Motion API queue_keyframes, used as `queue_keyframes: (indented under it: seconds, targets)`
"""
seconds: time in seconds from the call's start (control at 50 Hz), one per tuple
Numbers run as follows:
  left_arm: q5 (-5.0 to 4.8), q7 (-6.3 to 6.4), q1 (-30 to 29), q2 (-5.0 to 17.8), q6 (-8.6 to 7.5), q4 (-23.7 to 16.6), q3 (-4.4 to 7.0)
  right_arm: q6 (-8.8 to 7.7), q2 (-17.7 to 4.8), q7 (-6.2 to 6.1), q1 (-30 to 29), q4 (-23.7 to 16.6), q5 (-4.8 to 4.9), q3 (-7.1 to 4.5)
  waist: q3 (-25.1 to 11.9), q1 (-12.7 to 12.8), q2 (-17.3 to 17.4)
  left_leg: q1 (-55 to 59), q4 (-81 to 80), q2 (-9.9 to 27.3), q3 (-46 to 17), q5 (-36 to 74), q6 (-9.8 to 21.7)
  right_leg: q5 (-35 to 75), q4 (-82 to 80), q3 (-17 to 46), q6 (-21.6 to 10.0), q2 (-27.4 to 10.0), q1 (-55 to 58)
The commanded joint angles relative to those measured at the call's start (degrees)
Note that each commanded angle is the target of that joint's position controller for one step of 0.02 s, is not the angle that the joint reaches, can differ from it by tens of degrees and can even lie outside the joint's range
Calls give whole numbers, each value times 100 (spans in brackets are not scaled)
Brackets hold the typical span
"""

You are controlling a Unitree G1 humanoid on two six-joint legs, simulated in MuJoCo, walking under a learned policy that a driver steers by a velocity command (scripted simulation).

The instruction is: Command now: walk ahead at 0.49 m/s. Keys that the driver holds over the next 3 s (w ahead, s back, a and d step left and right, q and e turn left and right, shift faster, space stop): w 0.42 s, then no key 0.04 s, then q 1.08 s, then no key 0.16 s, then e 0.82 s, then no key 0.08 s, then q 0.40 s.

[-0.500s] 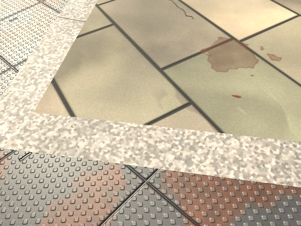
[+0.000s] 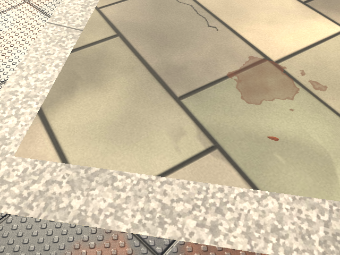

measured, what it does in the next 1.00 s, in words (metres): walks ahead: right foot, then left foot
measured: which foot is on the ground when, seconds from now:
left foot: down 0.00-0.48, up 0.50-0.98, down 1.00-1.00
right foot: up 0.00-0.44, down 0.46-1.00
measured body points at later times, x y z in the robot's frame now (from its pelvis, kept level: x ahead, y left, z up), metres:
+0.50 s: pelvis +0.28 -0.04 +0.00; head +0.33 -0.05 +0.44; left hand +0.47 +0.18 -0.12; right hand +0.20 -0.27 -0.15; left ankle +0.09 +0.05 -0.69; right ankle +0.39 -0.11 -0.73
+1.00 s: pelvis +0.40 -0.03 +0.00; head +0.42 -0.01 +0.45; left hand +0.39 +0.23 -0.15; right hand +0.57 -0.23 -0.12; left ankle +0.41 +0.06 -0.73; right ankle +0.39 -0.11 -0.73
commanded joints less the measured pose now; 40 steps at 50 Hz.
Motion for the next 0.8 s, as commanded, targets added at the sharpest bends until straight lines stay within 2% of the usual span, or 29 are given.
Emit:
queue_keyframes:
  seconds: [0.02,0.04,0.06,0.1,0.14,0.18,0.24,0.34,0.38,0.4,0.42,0.44,0.46,0.48,0.5,0.52,0.54,0.56,0.58,0.6,0.66,0.72,0.76,0.8]
  targets:
    - [116,-53,62,349,-4,-411,109,-117,-185,-26,624,95,42,15,-102,50,93,1013,-2242,1792,-2405,-570,645,475,276,340,-12,-571,-1622]
    - [159,-89,194,214,74,-362,89,-164,-132,-56,738,172,36,53,-121,149,163,832,-2281,1640,-2072,-214,561,511,78,313,57,-619,-1400]
    - [173,-115,180,187,128,-382,91,-214,-197,-75,934,245,33,54,-120,172,206,788,-2296,1580,-1897,177,569,554,-38,237,115,-621,-1382]
    - [172,-149,-187,239,209,-541,103,-266,-412,-83,1190,324,43,31,-21,184,259,825,-2409,1495,-1593,512,577,808,-362,118,229,-709,-1721]
    - [159,-171,-778,339,248,-760,111,-267,-487,-73,1407,345,51,38,114,72,278,1012,-2545,1430,-1436,655,551,1225,-821,8,344,-801,-2202]
    - [123,-184,-1311,382,249,-949,108,-256,-457,-66,1648,372,59,69,179,-68,307,1271,-2558,1348,-1271,1083,484,1612,-1404,-104,431,-810,-2490]
    - [73,-197,-1916,299,227,-1151,56,-257,-442,-74,1963,422,64,102,166,-248,390,1613,-2458,1251,-1021,1734,353,2048,-2319,-298,471,-665,-2428]
    - [66,-188,-2622,320,167,-1421,24,-237,-486,-142,2377,563,0,115,215,-450,494,2571,-2131,1475,-930,2556,415,1959,-3219,-458,285,-428,-2455]
    - [69,-178,-2616,386,120,-1479,47,-222,-562,-180,2308,580,-30,94,201,-346,520,2864,-1850,1614,-897,3198,406,1575,-3472,-474,122,-325,-2259]
    - [71,-158,-2415,429,92,-1440,72,-218,-612,-197,2184,564,-36,82,105,-203,552,2891,-1560,1629,-820,3923,349,1335,-3606,-528,15,-191,-1884]
    - [75,-119,-1998,510,65,-1319,120,-208,-685,-208,2089,555,-45,60,-120,-8,610,2888,-1072,1622,-763,4717,280,1107,-3700,-587,-96,-4,-1315]
    - [106,-68,-1178,585,9,-1032,180,-178,-701,-209,2006,561,-38,54,-496,321,537,2820,-134,1475,-660,5154,166,1271,-4016,-643,-214,194,-474]
    - [216,-9,-233,740,-71,-726,253,-171,-642,-211,1933,513,39,79,-1008,685,432,2099,1058,1249,-519,4362,18,1991,-4226,-395,-363,-100,872]
    - [388,53,550,1298,-122,-627,378,-175,-224,-185,2131,294,248,196,-1850,747,-380,494,3015,704,-261,1625,-208,3201,-4074,1331,-755,-1737,2615]
    - [185,-11,453,1501,-38,-623,451,-137,-161,-207,2875,437,414,151,-2631,413,-1161,-579,4696,-188,-613,-2271,-319,5033,-4425,3218,-1559,-2885,3306]
    - [8,-46,-122,1237,-2,-760,393,-73,-496,-256,2425,429,236,50,-2053,229,-235,-734,4835,202,-1183,-1834,-293,5312,-4474,2414,-1385,-2560,2516]
    - [1,-48,-628,798,-41,-812,255,-71,-337,-256,1936,301,150,73,-1218,112,-112,-911,4590,385,-1144,-1582,-328,5491,-4627,1593,-1160,-2335,1716]
    - [28,-30,-837,513,-62,-813,170,-37,-257,-244,1740,269,91,62,-742,-17,14,-832,4187,567,-1096,-1393,-338,5262,-4886,1019,-820,-2041,1088]
    - [11,30,-869,389,-75,-774,125,51,-306,-206,1597,211,-9,11,-508,-115,-123,-733,3884,655,-1069,-1229,-367,5082,-5062,636,-615,-1793,691]
    - [23,74,-853,398,-74,-755,112,150,-240,-163,1729,221,-54,-10,-474,-243,-234,-503,3813,620,-984,-1105,-399,5167,-5121,324,-484,-1704,403]
    - [23,116,-696,694,-127,-799,155,336,-129,-109,1748,137,-36,-48,-707,-416,-270,-494,3731,497,-825,-804,-479,5587,-5132,-130,-536,-1672,292]
    - [39,183,-698,701,-65,-869,137,446,-159,-75,1224,-135,-62,-52,-593,-398,-455,-881,3135,606,-698,-316,-530,5115,-5149,-539,-504,-1564,295]
    - [33,223,-647,689,0,-875,126,484,-126,-33,859,-318,-70,-13,-538,-319,-559,-862,2478,651,-579,-11,-551,4765,-5110,-767,-471,-1494,332]
    - [28,244,-549,786,53,-879,152,512,-101,2,574,-476,-69,29,-556,-214,-562,-691,1952,646,-450,108,-526,4579,-5042,-881,-509,-1573,404]
Next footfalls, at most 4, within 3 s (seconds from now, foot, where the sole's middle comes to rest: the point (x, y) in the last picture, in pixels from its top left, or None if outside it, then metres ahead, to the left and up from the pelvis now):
0.46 right None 0.43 -0.11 -0.76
1.00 left None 0.44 0.07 -0.76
1.52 right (210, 246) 0.49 -0.12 -0.76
1.90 left None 0.33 0.03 -0.76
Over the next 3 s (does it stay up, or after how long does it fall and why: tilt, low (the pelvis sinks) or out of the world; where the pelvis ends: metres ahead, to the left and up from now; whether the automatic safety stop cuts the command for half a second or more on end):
stays up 0.37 -0.10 0.01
